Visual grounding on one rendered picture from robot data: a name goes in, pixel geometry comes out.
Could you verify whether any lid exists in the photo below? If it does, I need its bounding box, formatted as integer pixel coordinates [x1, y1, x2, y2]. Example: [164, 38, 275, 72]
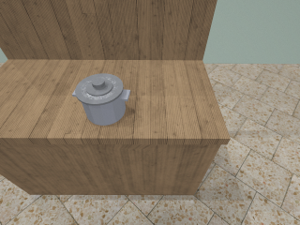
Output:
[75, 73, 124, 106]

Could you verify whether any pot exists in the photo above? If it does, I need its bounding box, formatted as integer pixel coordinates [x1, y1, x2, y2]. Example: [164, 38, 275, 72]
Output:
[72, 89, 130, 126]

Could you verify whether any table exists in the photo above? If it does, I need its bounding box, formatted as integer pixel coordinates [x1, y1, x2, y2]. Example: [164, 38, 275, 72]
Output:
[0, 0, 231, 196]

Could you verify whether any knob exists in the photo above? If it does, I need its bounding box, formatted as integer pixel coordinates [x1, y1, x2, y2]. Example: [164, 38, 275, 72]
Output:
[91, 78, 105, 89]

